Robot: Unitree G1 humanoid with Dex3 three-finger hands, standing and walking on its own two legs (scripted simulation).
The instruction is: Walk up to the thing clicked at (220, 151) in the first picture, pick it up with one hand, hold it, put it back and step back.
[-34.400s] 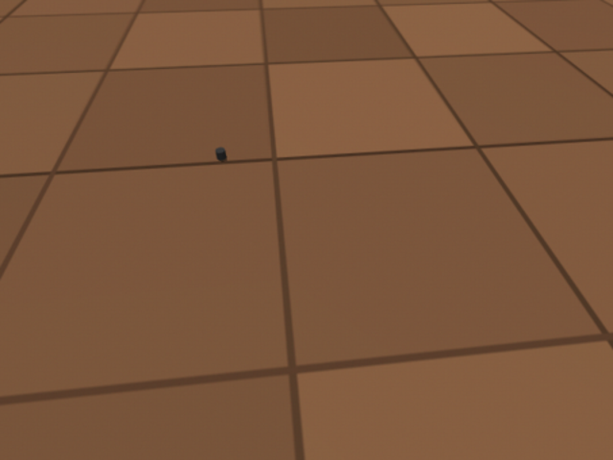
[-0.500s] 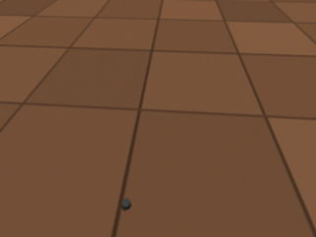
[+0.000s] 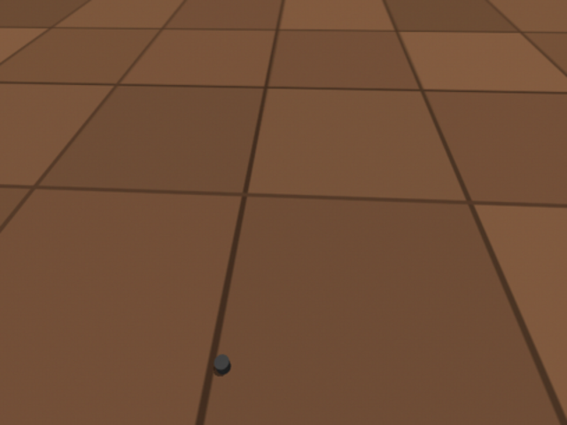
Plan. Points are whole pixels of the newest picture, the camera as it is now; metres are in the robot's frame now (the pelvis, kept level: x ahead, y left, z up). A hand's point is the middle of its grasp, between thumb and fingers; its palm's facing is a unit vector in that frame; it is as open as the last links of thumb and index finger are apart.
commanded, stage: stand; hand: left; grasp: from above
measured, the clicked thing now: (222, 364) +0.46 +0.25 -0.76
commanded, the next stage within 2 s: step back in 1.20 s
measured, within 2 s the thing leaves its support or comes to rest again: neither
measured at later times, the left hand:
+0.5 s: hand out of the picture +0.07 +0.24 -0.16, palm faces +0.01 -0.94 -0.34, open 7.4 cm
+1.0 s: hand out of the picture +0.09 +0.23 -0.15, palm faces -0.01 -0.94 -0.34, open 7.4 cm
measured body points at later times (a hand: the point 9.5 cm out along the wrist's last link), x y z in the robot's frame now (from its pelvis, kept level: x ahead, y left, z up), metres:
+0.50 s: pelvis +0.00 -0.01 +0.00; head +0.01 -0.01 +0.45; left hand +0.07 +0.29 -0.13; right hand +0.07 -0.30 -0.14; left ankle +0.01 +0.14 -0.75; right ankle +0.01 -0.14 -0.75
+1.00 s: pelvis +0.01 -0.01 +0.00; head +0.02 -0.02 +0.45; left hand +0.09 +0.28 -0.13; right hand +0.08 -0.31 -0.14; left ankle +0.01 +0.14 -0.75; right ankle +0.01 -0.14 -0.75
